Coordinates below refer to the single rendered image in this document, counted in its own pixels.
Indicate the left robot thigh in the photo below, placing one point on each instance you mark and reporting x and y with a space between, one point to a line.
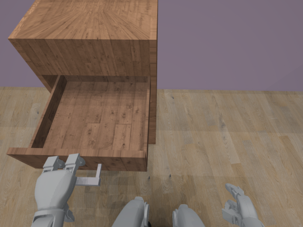
134 214

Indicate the robot left forearm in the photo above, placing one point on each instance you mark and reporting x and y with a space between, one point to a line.
49 217

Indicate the drawer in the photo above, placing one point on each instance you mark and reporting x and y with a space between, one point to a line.
103 118

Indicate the robot right shin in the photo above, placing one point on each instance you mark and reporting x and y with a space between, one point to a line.
183 206

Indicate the cabinet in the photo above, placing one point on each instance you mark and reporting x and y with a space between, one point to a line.
91 38

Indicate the handle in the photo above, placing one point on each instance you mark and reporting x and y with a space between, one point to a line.
90 181

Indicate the robot right forearm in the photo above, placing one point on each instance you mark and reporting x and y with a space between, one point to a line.
251 222

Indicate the robot right hand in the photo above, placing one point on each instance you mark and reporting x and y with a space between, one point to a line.
235 212

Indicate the robot left hand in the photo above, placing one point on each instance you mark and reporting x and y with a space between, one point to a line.
54 187

